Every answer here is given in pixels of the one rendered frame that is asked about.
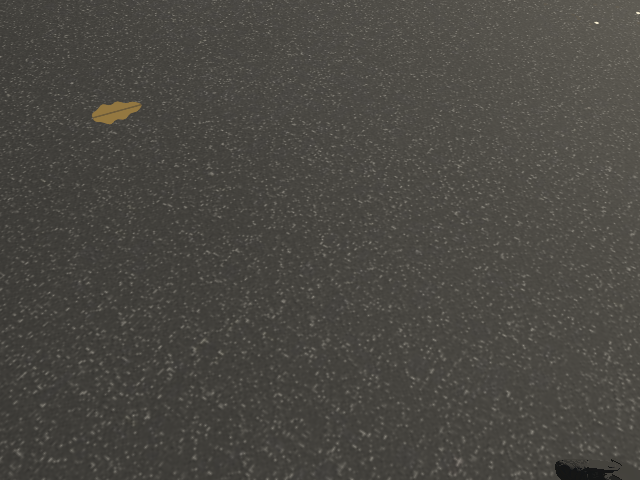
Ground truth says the right robot hand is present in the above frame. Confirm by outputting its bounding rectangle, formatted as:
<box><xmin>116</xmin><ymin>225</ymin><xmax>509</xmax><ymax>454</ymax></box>
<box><xmin>555</xmin><ymin>458</ymin><xmax>640</xmax><ymax>480</ymax></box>

